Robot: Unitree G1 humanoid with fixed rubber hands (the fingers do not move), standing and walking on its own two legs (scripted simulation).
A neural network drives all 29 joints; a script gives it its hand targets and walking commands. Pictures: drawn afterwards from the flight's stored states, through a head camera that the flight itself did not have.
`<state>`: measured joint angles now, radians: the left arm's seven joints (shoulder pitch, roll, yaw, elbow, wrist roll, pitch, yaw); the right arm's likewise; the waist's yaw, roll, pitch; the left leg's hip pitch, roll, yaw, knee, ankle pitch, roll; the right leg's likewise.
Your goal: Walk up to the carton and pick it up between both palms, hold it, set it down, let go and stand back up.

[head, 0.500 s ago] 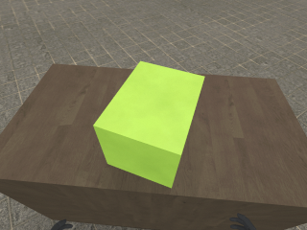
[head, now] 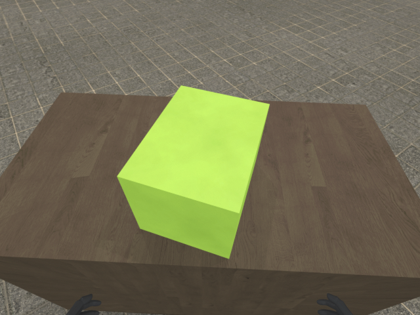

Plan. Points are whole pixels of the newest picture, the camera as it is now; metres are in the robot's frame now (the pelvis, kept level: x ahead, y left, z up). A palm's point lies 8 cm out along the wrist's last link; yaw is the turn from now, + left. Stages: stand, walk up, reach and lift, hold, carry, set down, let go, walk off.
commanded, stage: walk up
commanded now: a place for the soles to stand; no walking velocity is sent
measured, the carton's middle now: (203, 167) +0.42 +0.02 +0.00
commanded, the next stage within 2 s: stand in 0.04 s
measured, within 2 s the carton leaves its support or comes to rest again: neither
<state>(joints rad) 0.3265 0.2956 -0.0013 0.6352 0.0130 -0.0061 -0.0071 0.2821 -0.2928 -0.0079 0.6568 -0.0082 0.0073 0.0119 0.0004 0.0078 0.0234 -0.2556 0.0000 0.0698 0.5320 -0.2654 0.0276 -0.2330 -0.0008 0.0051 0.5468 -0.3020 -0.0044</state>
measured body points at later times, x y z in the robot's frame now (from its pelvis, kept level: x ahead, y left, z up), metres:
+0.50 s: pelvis -0.01 -0.01 +0.00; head +0.02 +0.00 +0.45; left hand +0.17 +0.25 -0.09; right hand +0.15 -0.27 -0.09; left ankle +0.01 +0.10 -0.73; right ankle -0.01 -0.12 -0.73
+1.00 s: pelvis +0.00 +0.01 +0.01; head +0.01 +0.03 +0.46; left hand +0.17 +0.27 -0.05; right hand +0.16 -0.20 -0.03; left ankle +0.01 +0.10 -0.73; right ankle -0.01 -0.12 -0.73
